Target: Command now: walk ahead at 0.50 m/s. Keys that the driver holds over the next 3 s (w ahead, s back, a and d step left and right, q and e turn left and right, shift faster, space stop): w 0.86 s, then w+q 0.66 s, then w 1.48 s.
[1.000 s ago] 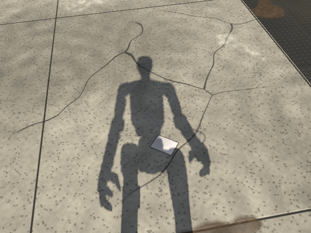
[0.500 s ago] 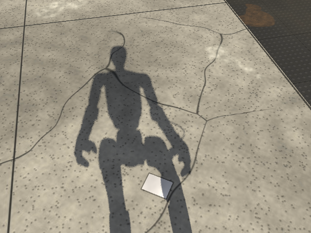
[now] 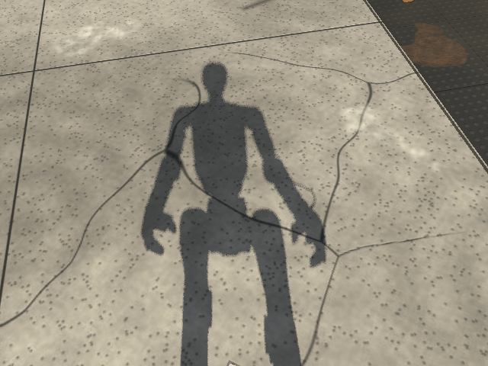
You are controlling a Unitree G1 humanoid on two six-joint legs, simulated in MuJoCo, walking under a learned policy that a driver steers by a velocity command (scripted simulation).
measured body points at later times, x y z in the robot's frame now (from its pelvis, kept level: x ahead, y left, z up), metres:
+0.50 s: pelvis +0.29 +0.07 -0.01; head +0.32 +0.08 +0.44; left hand +0.30 +0.34 -0.16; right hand +0.42 -0.19 -0.12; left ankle +0.36 +0.16 -0.74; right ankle +0.16 -0.08 -0.64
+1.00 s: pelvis +0.57 +0.02 -0.02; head +0.61 +0.02 +0.43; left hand +0.76 +0.27 -0.12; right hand +0.54 -0.24 -0.16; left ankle +0.38 +0.15 -0.69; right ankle +0.68 -0.07 -0.74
